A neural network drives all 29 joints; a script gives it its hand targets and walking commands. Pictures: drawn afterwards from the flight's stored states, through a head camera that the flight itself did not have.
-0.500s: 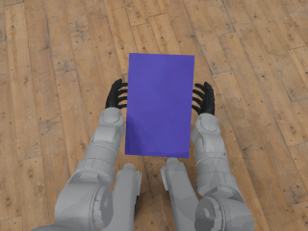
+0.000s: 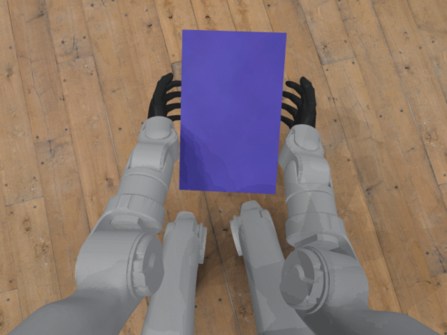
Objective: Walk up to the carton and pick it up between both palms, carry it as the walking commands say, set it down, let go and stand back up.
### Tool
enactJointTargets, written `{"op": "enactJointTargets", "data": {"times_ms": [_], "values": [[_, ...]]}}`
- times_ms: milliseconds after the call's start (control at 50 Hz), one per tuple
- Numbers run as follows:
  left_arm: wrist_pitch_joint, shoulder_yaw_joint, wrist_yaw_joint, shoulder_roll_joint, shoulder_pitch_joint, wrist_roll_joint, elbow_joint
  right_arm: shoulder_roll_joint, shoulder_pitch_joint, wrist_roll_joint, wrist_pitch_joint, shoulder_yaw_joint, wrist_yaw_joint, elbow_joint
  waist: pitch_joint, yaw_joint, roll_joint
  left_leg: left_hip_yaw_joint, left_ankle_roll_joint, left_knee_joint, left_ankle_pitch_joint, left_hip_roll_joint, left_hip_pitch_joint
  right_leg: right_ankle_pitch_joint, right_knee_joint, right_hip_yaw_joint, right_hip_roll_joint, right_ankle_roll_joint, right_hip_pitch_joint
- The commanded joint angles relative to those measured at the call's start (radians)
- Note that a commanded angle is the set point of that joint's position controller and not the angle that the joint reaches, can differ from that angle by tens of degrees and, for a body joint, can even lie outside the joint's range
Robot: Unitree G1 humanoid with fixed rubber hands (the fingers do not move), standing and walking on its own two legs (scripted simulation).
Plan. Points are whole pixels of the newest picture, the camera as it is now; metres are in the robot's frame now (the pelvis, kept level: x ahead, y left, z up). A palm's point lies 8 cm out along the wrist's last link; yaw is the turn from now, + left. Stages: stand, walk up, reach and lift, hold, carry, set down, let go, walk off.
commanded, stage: set down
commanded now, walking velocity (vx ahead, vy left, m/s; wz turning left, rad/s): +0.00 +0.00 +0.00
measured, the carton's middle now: (230, 118) +0.49 -0.06 -0.17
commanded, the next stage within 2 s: none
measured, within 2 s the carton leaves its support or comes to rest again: neither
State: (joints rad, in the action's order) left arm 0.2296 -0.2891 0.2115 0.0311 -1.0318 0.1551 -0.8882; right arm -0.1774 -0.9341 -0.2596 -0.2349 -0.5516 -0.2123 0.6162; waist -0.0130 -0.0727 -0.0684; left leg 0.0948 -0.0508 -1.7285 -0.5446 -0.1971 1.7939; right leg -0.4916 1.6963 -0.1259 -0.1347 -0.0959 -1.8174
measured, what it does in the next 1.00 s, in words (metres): lowers itself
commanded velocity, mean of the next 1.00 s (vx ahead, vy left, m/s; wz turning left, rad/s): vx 0.00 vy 0.00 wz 0.00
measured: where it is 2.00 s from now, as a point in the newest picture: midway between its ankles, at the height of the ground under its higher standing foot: (224, 271)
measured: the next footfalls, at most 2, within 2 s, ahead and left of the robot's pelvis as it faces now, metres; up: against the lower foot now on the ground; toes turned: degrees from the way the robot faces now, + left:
none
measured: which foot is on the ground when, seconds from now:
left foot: down 0.00-1.00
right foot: down 0.00-1.00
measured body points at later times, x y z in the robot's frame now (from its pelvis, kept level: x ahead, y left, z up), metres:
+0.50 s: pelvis -0.03 +0.00 -0.07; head +0.32 -0.03 +0.20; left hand +0.51 +0.06 -0.23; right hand +0.46 -0.18 -0.22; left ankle +0.10 +0.11 -0.48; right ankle +0.12 -0.14 -0.48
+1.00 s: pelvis -0.03 +0.00 -0.11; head +0.34 -0.03 +0.13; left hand +0.55 +0.06 -0.29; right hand +0.50 -0.19 -0.28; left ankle +0.10 +0.11 -0.48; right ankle +0.12 -0.14 -0.48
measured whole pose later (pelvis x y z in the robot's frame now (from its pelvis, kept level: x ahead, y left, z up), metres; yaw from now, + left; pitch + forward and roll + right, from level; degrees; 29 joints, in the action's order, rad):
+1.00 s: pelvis -0.03 +0.00 -0.11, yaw +0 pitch +30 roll -1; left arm 0.28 -0.13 0.21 -0.21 -1.53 -0.01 -1.00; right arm 0.02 -1.40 -0.10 -0.27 -0.49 -0.21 0.72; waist -0.52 -0.11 -0.05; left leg 0.06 -0.07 -2.10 -0.57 -0.21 2.05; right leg -0.50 2.05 -0.10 -0.16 -0.13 -2.07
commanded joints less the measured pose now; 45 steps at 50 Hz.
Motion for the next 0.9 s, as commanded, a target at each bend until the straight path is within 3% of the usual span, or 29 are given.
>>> {"op": "enactJointTargets", "data": {"times_ms": [0, 20, 80, 100, 120, 140, 200, 240, 260, 280, 300, 320, 380, 400, 460, 480, 500, 520, 540, 580, 600, 620, 640, 660, 680, 780, 800, 820, 880], "values": [[-0.08, 0.5, -0.234, 0.981, -0.733, -0.136, 0.196, -0.911, -0.69, 0.173, 0.016, 0.663, 0.269, 0.013, 1.327, -0.029, -0.029, -0.12, -0.001, 0.131, 0.302, -0.032, -0.542, 0.342, -0.085, 0.189, -0.041, 0.036, 0.576], [-0.09, 0.475, -0.225, 0.979, -0.718, -0.134, 0.177, -0.945, -0.658, 0.161, 0.013, 0.662, 0.272, 0.058, 1.264, -0.044, 0.038, -0.105, 0.014, 0.148, 0.282, -0.025, -0.479, 0.338, -0.089, 0.195, -0.042, 0.026, 0.605], [-0.087, 0.44, -0.227, 1.012, -0.775, -0.123, 0.177, -0.908, -0.656, 0.133, 0.004, 0.643, 0.266, 0.107, 1.256, -0.038, 0.017, -0.147, -0.003, 0.111, 0.212, -0.043, -0.425, 0.268, -0.115, 0.176, -0.047, 0.042, 0.615], [-0.084, 0.453, -0.225, 0.96, -0.772, -0.125, 0.188, -0.913, -0.725, 0.171, 0.01, 0.679, 0.265, 0.043, 1.291, -0.002, 0.006, -0.164, 0.009, 0.096, 0.225, -0.045, -0.4, 0.299, -0.082, 0.174, -0.043, 0.035, 0.626], [-0.09, 0.465, -0.231, 0.925, -0.776, -0.14, 0.206, -0.952, -0.704, 0.169, -0.005, 0.678, 0.258, 0.062, 1.27, -0.035, 0.087, -0.141, 0.027, 0.096, 0.235, -0.035, -0.388, 0.331, -0.065, 0.184, -0.047, 0.021, 0.662], [-0.08, 0.453, -0.236, 0.912, -0.77, -0.116, 0.205, -0.951, -0.701, 0.174, -0.012, 0.675, 0.263, 0.067, 1.293, -0.015, 0.049, -0.145, 0.029, 0.087, 0.22, -0.03, -0.382, 0.326, -0.057, 0.18, -0.045, 0.015, 0.634], [-0.081, 0.516, -0.243, 0.98, -0.827, -0.165, 0.226, -0.929, -0.734, 0.176, 0.0, 0.688, 0.246, 0.007, 1.435, -0.049, 0.009, -0.155, 0.014, 0.056, 0.224, -0.036, -0.451, 0.32, -0.049, 0.186, -0.044, 0.019, 0.663], [-0.061, 0.479, -0.251, 0.92, -0.878, -0.157, 0.214, -0.888, -0.811, 0.158, -0.006, 0.66, 0.24, 0.02, 1.445, -0.075, 0.075, -0.137, 0.024, 0.037, 0.211, -0.032, -0.416, 0.293, -0.03, 0.209, -0.04, 0.014, 0.663], [-0.057, 0.512, -0.246, 0.913, -0.848, -0.168, 0.217, -0.886, -0.82, 0.198, -0.007, 0.704, 0.249, -0.008, 1.452, -0.048, 0.047, -0.119, 0.028, 0.057, 0.21, -0.027, -0.473, 0.277, 0.012, 0.232, -0.043, 0.01, 0.617], [-0.048, 0.536, -0.236, 0.911, -0.893, -0.187, 0.239, -0.834, -0.85, 0.207, -0.007, 0.703, 0.25, -0.078, 1.579, -0.076, 0.017, -0.131, 0.018, 0.014, 0.252, -0.022, -0.573, 0.304, 0.007, 0.214, -0.041, 0.02, 0.654], [-0.05, 0.558, -0.236, 0.908, -0.931, -0.21, 0.283, -0.825, -0.913, 0.247, -0.007, 0.732, 0.248, -0.108, 1.578, -0.029, -0.039, -0.145, 0.003, -0.015, 0.245, -0.016, -0.55, 0.308, 0.021, 0.188, -0.03, 0.042, 0.644], [-0.046, 0.543, -0.231, 0.843, -1.014, -0.208, 0.352, -0.816, -0.906, 0.232, -0.025, 0.723, 0.246, -0.084, 1.665, -0.051, 0.017, -0.129, 0.025, -0.01, 0.231, -0.011, -0.58, 0.295, 0.046, 0.218, -0.028, 0.021, 0.682], [-0.019, 0.55, -0.245, 0.835, -1.049, -0.227, 0.274, -0.76, -0.917, 0.213, -0.043, 0.682, 0.234, -0.011, 1.629, -0.115, 0.045, -0.156, 0.013, -0.032, 0.153, 0.007, -0.532, 0.237, 0.031, 0.222, -0.027, 0.027, 0.747], [-0.032, 0.56, -0.244, 0.813, -1.063, -0.233, 0.313, -0.836, -0.909, 0.256, -0.05, 0.712, 0.237, 0.002, 1.665, -0.05, 0.038, -0.156, 0.021, -0.029, 0.217, -0.008, -0.584, 0.3, 0.063, 0.247, -0.02, 0.015, 0.714], [-0.019, 0.675, -0.226, 0.878, -1.205, -0.329, 0.466, -0.8, -1.011, 0.34, -0.046, 0.797, 0.249, -0.155, 1.906, -0.072, -0.045, -0.154, -0.002, -0.092, 0.359, -0.002, -0.722, 0.414, 0.109, 0.232, -0.024, 0.036, 0.742], [-0.004, 0.637, -0.22, 0.826, -1.172, -0.314, 0.416, -0.795, -1.036, 0.332, -0.063, 0.815, 0.242, -0.126, 1.779, -0.04, 0.018, -0.155, 0.012, -0.096, 0.299, 0.003, -0.658, 0.352, 0.119, 0.234, -0.013, 0.023, 0.695], [0.002, 0.623, -0.22, 0.844, -1.156, -0.325, 0.371, -0.775, -1.083, 0.32, -0.063, 0.773, 0.23, -0.117, 1.746, -0.077, 0.026, -0.131, 0.017, -0.088, 0.294, 0.014, -0.655, 0.312, 0.139, 0.255, -0.006, 0.016, 0.677], [0.011, 0.57, -0.228, 0.86, -1.099, -0.29, 0.254, -0.82, -1.061, 0.309, -0.066, 0.774, 0.228, -0.061, 1.593, -0.05, 0.074, -0.15, 0.032, -0.093, 0.214, 0.004, -0.524, 0.257, 0.095, 0.213, -0.009, 0.029, 0.686], [0.009, 0.584, -0.241, 0.881, -1.103, -0.292, 0.198, -0.798, -1.066, 0.306, -0.058, 0.739, 0.238, -0.008, 1.515, -0.07, 0.05, -0.128, 0.033, -0.07, 0.195, 0.014, -0.465, 0.266, 0.136, 0.228, -0.002, 0.019, 0.646], [-0.009, 0.577, -0.246, 0.912, -1.101, -0.288, 0.215, -0.817, -1.05, 0.289, -0.041, 0.724, 0.248, -0.021, 1.559, -0.042, -0.028, -0.16, 0.016, -0.117, 0.259, 0.001, -0.509, 0.305, 0.13, 0.208, -0.01, 0.039, 0.584], [-0.016, 0.54, -0.244, 0.853, -1.079, -0.277, 0.201, -0.77, -1.109, 0.308, -0.037, 0.702, 0.253, -0.059, 1.584, -0.065, 0.013, -0.137, 0.023, -0.119, 0.267, 0.023, -0.539, 0.312, 0.158, 0.24, -0.007, 0.022, 0.572], [-0.025, 0.57, -0.239, 0.88, -1.148, -0.288, 0.252, -0.78, -1.074, 0.315, -0.036, 0.703, 0.259, -0.022, 1.641, -0.048, -0.029, -0.157, 0.017, -0.131, 0.27, 0.01, -0.552, 0.319, 0.161, 0.227, -0.008, 0.038, 0.562], [-0.02, 0.546, -0.243, 0.89, -1.17, -0.288, 0.24, -0.748, -1.14, 0.292, -0.031, 0.696, 0.257, -0.037, 1.616, -0.073, -0.026, -0.14, 0.02, -0.137, 0.266, 0.004, -0.532, 0.309, 0.162, 0.236, 0.001, 0.03, 0.544], [-0.023, 0.497, -0.242, 0.82, -1.164, -0.275, 0.208, -0.748, -1.151, 0.303, -0.031, 0.676, 0.253, 0.007, 1.519, -0.047, -0.02, -0.149, 0.024, -0.139, 0.244, 0.014, -0.48, 0.299, 0.165, 0.223, 0.013, 0.026, 0.538], [-0.026, 0.486, -0.246, 0.819, -1.142, -0.263, 0.135, -0.756, -1.074, 0.273, -0.043, 0.645, 0.256, 0.098, 1.369, -0.067, 0.033, -0.109, 0.044, -0.11, 0.18, 0.024, -0.396, 0.233, 0.173, 0.223, 0.005, 0.02, 0.475], [-0.032, 0.417, -0.274, 0.835, -1.159, -0.237, 0.111, -0.736, -1.075, 0.214, -0.028, 0.539, 0.28, 0.138, 1.367, -0.075, -0.011, -0.165, 0.021, -0.133, 0.176, -0.002, -0.353, 0.235, 0.171, 0.242, -0.015, 0.05, 0.454], [-0.026, 0.412, -0.272, 0.772, -1.139, -0.227, 0.067, -0.685, -1.102, 0.237, -0.028, 0.559, 0.283, 0.085, 1.373, -0.096, -0.011, -0.148, 0.034, -0.144, 0.171, 0.016, -0.355, 0.256, 0.202, 0.248, -0.004, 0.026, 0.424], [-0.021, 0.386, -0.276, 0.764, -1.114, -0.227, 0.033, -0.686, -1.104, 0.242, -0.034, 0.556, 0.285, 0.12, 1.338, -0.06, -0.016, -0.154, 0.038, -0.131, 0.161, 0.003, -0.34, 0.237, 0.188, 0.252, 0.002, 0.027, 0.432], [-0.035, 0.453, -0.265, 0.781, -1.164, -0.261, 0.133, -0.703, -1.144, 0.261, -0.021, 0.594, 0.283, 0.036, 1.496, -0.11, -0.012, -0.156, 0.032, -0.188, 0.256, 0.008, -0.409, 0.328, 0.212, 0.233, -0.01, 0.032, 0.498]]}}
